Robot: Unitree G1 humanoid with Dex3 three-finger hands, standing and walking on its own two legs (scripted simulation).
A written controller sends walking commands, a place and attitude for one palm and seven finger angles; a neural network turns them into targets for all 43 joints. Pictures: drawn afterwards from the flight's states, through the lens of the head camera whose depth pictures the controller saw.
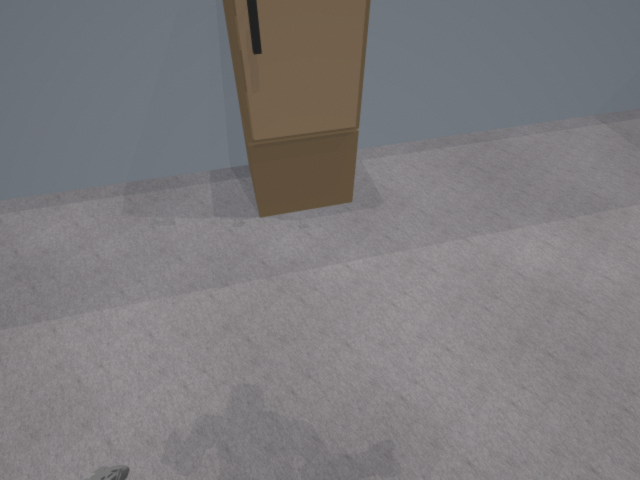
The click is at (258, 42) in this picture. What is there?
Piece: cupboard door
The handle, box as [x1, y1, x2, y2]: [247, 0, 261, 53]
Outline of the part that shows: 247,0 253,52 261,53 256,2 255,0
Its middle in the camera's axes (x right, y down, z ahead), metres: -0.20 -0.63 +1.14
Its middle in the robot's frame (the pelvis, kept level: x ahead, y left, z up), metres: +1.28 +0.27 +0.06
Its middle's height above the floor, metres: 0.83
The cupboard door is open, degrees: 0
